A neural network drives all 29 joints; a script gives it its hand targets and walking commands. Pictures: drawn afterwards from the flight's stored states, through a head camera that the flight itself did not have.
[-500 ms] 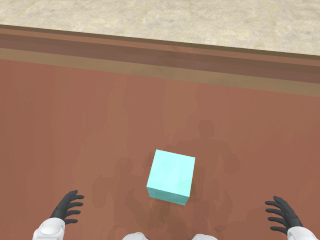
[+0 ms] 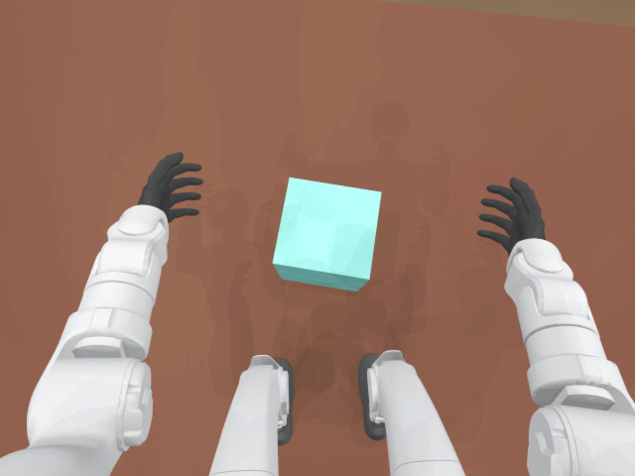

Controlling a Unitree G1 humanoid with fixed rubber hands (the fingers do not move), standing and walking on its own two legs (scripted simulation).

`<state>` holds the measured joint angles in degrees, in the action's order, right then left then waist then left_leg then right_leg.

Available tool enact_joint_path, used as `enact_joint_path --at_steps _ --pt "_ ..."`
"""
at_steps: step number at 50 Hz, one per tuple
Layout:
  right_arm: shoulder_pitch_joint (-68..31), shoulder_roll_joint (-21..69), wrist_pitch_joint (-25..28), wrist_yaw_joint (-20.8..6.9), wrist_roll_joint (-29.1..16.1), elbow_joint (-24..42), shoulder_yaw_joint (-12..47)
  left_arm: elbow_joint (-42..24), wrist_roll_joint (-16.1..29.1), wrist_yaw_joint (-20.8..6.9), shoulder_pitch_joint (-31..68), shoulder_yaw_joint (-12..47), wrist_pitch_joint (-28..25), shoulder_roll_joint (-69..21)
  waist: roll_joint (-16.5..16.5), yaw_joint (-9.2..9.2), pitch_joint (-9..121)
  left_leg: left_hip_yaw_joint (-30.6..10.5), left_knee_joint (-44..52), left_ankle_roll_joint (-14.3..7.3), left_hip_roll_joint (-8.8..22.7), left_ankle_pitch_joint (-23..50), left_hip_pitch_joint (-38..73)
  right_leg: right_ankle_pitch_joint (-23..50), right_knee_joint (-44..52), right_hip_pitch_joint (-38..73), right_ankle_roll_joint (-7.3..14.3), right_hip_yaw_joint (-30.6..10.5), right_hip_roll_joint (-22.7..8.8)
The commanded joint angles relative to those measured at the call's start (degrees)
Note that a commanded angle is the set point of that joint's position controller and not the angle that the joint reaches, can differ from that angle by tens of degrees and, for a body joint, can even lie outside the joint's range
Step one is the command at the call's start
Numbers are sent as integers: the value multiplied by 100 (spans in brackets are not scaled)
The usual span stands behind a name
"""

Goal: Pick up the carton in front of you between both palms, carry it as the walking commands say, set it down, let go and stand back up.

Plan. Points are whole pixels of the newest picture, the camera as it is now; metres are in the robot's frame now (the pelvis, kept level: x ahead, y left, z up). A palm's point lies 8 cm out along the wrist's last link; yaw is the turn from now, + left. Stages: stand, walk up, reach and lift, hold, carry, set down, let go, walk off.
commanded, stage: reach and lift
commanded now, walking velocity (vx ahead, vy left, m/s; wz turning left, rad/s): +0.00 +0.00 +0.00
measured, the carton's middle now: (326, 240) +0.50 -0.02 -0.55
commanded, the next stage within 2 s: none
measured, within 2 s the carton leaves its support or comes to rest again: neither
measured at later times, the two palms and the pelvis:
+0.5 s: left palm (212, 150) +0.56 +0.17 -0.16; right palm (459, 190) +0.48 -0.21 -0.16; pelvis +0.00 +0.01 -0.05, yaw -1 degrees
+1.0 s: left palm (242, 212) +0.53 +0.16 -0.41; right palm (419, 236) +0.47 -0.21 -0.40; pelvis -0.04 +0.00 -0.25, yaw -2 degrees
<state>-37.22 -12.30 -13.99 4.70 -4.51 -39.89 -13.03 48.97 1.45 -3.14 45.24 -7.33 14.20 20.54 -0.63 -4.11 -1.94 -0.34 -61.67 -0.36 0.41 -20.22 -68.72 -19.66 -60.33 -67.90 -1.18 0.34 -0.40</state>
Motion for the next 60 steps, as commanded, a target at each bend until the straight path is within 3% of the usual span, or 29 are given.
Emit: enact_joint_path --at_steps 1,6,11,14,19,23,26,33,38,43,51,56,60 --pt "-1873 -627 -31 127 -8 453 -253 -206 -11 -41 2289 -184 -2 918 -297 -118 4260 -32 600 96 -278 324 2069 407 560 1259 -192 257 264" --pt "-3045 -494 -91 262 108 115 -555 472 -98 -120 3691 -249 24 1043 -408 -263 4646 -2 499 116 -320 -195 1658 -48 429 835 -195 380 299" --pt "-3822 -307 36 310 324 -55 -941 952 -319 -179 4658 -404 -112 1068 -501 -388 5079 -27 339 123 -358 -57 1353 178 259 582 -206 413 329" --pt "-3882 -219 171 289 477 54 -1129 979 -548 -156 4851 -546 -228 1035 -586 -416 5751 -64 264 100 -395 577 1624 755 183 608 -230 457 382" --pt "-3448 -3 490 137 691 258 -1354 683 -800 -86 4569 -757 -448 707 -759 -380 6361 -160 -68 107 -435 2322 2135 1911 -16 68 -223 503 458" --pt "-3112 245 791 -4 850 141 -1508 572 -925 -30 4150 -900 -661 278 -804 -327 6072 -289 -608 88 -386 3199 1699 2278 -410 -1013 -253 484 466" --pt "-2869 312 953 -46 925 -79 -1591 631 -993 42 3792 -943 -756 54 -796 -291 5880 -360 -1109 75 -344 3389 1094 2280 -859 -1770 -294 440 473" --pt "-2938 145 1164 67 619 -223 -1287 510 -686 309 3717 -702 -962 311 -612 -117 6072 -274 -2368 101 -368 2823 -469 2189 -2225 -2413 -374 369 490" --pt "-3480 -311 1152 316 -36 -108 -689 269 81 491 4392 -27 -1015 799 -699 -206 6980 -150 -3359 133 -346 2379 -708 2069 -3201 -2276 -360 413 459" --pt "-4132 -609 961 515 -587 -48 -284 267 661 567 5162 493 -885 1134 -822 -258 7356 -3 -4013 128 -282 1410 -895 1361 -3850 -2243 -297 492 394" --pt "-5173 -730 822 567 -708 -1011 -181 1496 881 526 5944 742 -797 1381 -654 -212 5643 -40 -4547 63 -70 -288 -2207 -24 -4522 -2836 -264 470 204" --pt "-5604 -767 989 492 -605 -1609 -178 1985 970 490 6275 885 -962 1446 -473 -216 4873 -164 -4953 36 -3 -362 -2710 -42 -4966 -2959 -268 384 168" --pt "-5914 -925 1154 493 -706 -1713 -97 1951 1112 513 6588 1060 -1100 1546 -508 -243 5114 -223 -5297 40 17 71 -2487 382 -5313 -2853 -263 358 170"
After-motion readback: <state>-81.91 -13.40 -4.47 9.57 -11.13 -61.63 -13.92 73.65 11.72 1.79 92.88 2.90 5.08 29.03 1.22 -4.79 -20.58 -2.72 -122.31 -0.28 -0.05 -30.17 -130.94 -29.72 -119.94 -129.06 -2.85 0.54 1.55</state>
